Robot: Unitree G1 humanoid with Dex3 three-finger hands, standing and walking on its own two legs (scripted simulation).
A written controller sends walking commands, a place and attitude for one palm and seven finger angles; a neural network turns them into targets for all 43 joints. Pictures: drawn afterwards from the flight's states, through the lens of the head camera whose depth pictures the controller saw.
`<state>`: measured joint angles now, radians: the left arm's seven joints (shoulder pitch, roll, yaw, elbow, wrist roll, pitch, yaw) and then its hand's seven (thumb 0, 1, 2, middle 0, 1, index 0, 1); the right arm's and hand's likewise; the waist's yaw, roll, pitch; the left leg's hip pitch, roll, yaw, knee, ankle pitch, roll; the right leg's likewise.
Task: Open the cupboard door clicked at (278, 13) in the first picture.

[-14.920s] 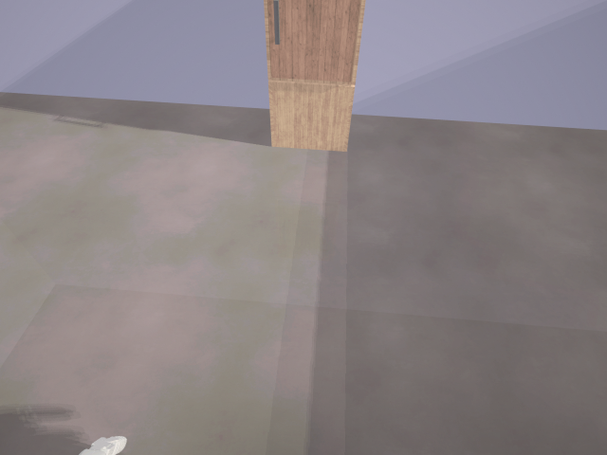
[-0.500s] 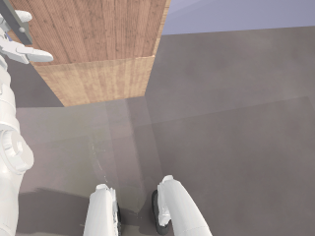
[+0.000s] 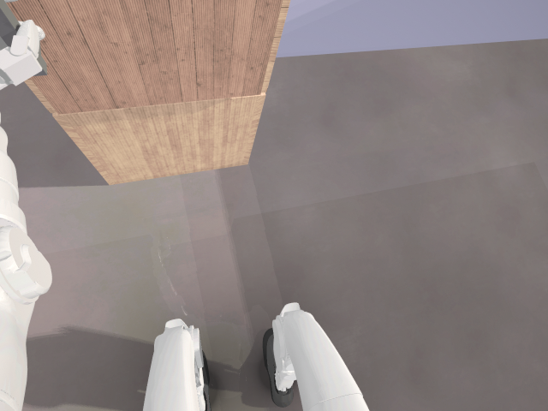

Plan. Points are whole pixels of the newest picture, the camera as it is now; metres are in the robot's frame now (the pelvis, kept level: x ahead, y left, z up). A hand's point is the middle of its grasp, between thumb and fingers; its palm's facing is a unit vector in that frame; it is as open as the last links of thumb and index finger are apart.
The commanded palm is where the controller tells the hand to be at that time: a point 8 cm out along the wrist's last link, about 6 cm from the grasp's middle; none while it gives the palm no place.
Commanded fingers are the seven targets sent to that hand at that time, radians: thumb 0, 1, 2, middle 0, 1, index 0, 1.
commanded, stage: close the thumb around the handle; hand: left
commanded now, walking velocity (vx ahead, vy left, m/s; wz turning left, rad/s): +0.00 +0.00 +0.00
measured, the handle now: (0, 3) +0.62 +0.27 +0.06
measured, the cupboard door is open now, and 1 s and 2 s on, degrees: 0 32 47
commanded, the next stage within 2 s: pull the door open along its arc in 0.12 s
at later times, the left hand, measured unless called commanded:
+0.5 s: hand (36, 69) +0.54 +0.23 +0.05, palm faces +0.11 -0.99 -0.02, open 5.6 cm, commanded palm +0.49 +0.25 +0.05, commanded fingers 0.00 0.90 0.90 -0.40 -1.35 -0.40 -1.35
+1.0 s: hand (138, 175) +0.40 +0.12 +0.05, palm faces +0.51 -0.86 +0.02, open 5.8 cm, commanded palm +0.34 +0.14 +0.05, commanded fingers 0.00 0.90 0.90 -0.40 -1.35 -0.40 -1.35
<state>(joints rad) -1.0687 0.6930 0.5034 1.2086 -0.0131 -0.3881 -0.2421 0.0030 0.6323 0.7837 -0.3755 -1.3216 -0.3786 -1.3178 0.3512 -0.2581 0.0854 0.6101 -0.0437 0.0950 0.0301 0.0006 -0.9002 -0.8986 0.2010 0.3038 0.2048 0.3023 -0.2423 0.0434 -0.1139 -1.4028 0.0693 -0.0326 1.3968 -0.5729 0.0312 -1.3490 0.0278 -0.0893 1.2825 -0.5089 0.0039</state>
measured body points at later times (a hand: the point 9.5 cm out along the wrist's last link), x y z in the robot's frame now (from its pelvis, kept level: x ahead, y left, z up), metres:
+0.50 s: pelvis +0.01 +0.00 +0.01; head +0.20 +0.04 +0.42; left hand +0.53 +0.28 +0.05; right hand +0.01 -0.25 -0.10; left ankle +0.02 +0.10 -0.59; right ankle +0.04 -0.13 -0.59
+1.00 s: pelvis +0.02 -0.01 +0.04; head +0.14 +0.01 +0.47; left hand +0.37 +0.16 +0.05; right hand +0.17 -0.23 -0.08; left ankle +0.02 +0.10 -0.59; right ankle +0.04 -0.13 -0.59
